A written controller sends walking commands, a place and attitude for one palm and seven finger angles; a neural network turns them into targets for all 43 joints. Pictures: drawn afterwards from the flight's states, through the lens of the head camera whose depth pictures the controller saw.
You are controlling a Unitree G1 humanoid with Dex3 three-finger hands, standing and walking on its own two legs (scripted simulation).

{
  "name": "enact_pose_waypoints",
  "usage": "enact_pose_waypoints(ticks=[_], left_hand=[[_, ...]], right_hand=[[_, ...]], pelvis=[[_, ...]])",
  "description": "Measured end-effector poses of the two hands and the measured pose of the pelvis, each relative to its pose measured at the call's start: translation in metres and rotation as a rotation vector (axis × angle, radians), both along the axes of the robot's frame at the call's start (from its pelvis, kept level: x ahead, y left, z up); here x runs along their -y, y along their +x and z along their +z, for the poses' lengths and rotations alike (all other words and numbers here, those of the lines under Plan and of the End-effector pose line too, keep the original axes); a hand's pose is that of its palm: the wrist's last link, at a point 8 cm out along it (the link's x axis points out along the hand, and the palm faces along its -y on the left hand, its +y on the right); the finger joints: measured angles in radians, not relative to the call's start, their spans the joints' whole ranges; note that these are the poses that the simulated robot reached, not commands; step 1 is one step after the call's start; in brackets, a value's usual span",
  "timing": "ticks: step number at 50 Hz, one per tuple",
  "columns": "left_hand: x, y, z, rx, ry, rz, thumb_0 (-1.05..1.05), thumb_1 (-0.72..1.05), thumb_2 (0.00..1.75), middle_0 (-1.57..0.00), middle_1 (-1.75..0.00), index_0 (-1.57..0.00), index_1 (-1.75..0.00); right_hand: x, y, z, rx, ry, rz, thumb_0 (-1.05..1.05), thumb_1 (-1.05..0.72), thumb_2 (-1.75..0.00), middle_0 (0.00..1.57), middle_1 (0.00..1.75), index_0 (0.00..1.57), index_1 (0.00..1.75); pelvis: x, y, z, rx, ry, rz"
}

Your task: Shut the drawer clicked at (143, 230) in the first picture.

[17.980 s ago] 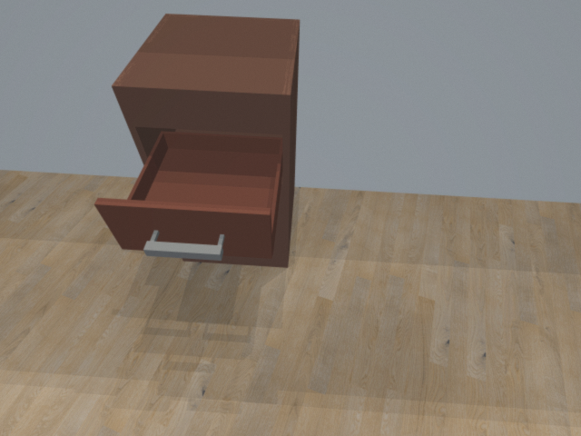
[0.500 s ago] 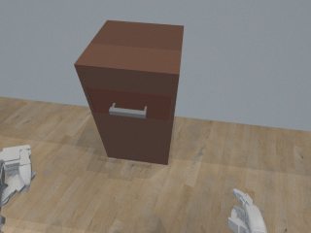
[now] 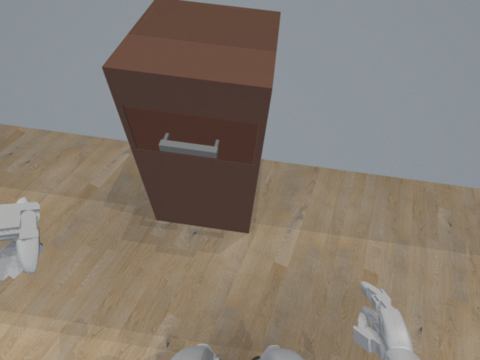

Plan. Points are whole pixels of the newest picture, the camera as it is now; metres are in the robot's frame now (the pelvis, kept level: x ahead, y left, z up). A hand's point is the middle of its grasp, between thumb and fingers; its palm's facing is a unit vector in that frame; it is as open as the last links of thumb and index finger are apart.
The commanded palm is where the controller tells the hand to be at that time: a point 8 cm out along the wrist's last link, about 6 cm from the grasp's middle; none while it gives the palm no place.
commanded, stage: step back with the hand held close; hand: left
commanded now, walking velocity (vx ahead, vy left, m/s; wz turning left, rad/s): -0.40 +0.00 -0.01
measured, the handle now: (190, 144) +0.70 +0.18 -0.17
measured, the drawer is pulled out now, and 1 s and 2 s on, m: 0.00 0.00 0.00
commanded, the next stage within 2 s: stop stepping back and stand still in 0.52 s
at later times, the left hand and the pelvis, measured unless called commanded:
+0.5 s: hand out of the picture +0.13 +0.24 +0.19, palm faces +0.37 -0.79 -0.48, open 3.3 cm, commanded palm +0.07 +0.27 +0.20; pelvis -0.07 -0.01 +0.01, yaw -1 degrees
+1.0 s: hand out of the picture -0.01 +0.19 +0.17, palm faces +0.26 -0.86 -0.44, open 3.3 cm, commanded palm -0.06 +0.24 +0.20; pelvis -0.21 -0.03 +0.02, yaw -4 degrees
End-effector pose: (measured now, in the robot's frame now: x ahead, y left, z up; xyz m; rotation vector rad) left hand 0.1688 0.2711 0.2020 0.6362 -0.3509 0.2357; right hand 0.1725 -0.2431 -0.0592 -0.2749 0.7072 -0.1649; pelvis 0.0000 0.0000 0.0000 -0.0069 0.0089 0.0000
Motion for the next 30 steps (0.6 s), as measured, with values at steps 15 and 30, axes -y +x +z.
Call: enact_pose_waypoints(ticks=[15,30], left_hand=[[-0.021,-0.046,-0.013,-0.031,-0.043,0.040,0.01,0.88,0.89,-1.40,-1.60,-1.41,-1.60],[0.037,-0.076,-0.001,-0.001,-0.040,-0.126,0.02,0.89,0.89,-1.40,-1.60,-1.41,-1.60]], right_hand=[[0.008,-0.065,-0.003,-0.135,-0.042,-0.057,0.01,-0.90,-0.89,0.21,0.30,0.20,0.30],[-0.013,-0.094,-0.005,0.000,0.079,0.066,0.00,-0.90,-0.89,0.21,0.30,0.20,0.30]], pelvis=[[-0.005,-0.037,0.005,-0.035,-0.012,0.078],[0.022,-0.118,0.010,-0.097,-0.037,-0.070]])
